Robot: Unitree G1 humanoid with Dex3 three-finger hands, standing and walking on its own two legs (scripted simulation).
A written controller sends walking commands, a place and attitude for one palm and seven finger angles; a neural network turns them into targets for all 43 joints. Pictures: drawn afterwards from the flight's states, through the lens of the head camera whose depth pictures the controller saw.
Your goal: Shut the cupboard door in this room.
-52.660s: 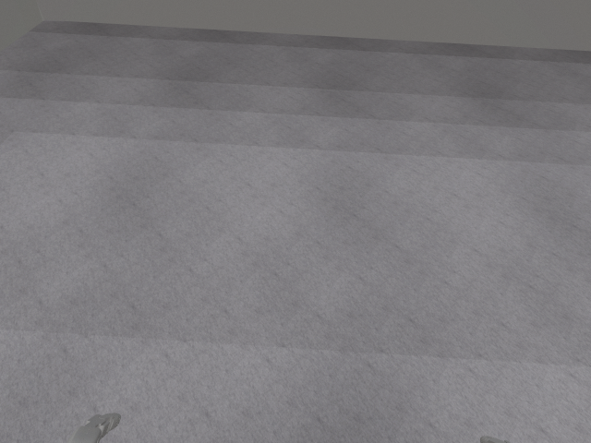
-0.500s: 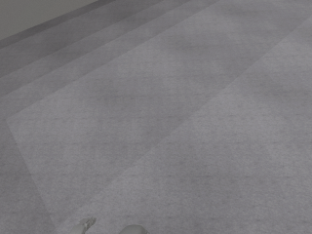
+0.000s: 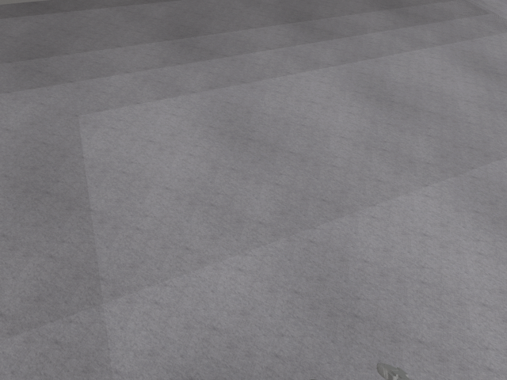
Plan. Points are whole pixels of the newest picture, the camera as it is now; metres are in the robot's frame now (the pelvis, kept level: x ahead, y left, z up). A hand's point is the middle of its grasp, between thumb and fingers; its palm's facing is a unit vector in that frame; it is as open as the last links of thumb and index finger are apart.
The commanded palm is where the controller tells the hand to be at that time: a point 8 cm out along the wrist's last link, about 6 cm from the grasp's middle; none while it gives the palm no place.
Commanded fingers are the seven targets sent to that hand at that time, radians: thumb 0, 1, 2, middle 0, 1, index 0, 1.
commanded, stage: turn or walk to find it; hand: left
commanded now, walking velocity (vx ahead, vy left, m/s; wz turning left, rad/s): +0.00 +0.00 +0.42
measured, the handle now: out of the picture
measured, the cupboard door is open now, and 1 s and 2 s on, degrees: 45 44 44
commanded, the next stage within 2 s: stand and wait in 1.46 s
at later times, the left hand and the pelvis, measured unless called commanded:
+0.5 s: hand out of the picture +0.09 +0.16 -0.13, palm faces +0.19 -0.94 -0.30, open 7.4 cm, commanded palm none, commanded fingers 0.00 0.90 0.90 -0.20 -0.30 -0.20 -0.30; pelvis +0.01 -0.06 +0.00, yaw +12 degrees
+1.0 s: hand out of the picture -0.10 +0.16 -0.18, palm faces +0.48 -0.84 -0.24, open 7.4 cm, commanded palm none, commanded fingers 0.00 0.90 0.90 -0.20 -0.30 -0.20 -0.30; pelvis -0.01 -0.03 +0.00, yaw +25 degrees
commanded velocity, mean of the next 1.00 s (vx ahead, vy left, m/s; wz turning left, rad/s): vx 0.00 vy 0.00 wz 0.42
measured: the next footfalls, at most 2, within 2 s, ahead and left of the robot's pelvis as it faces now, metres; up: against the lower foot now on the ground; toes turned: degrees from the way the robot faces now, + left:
right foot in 0.38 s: +0.07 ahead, -0.14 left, +0.00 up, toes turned +3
left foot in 0.94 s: -0.03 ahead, +0.07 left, +0.00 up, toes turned +29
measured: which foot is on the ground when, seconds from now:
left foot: down 0.00-0.40, up 0.42-0.92, down 0.94-1.00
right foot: up 0.00-0.36, down 0.38-0.94, up 0.96-1.00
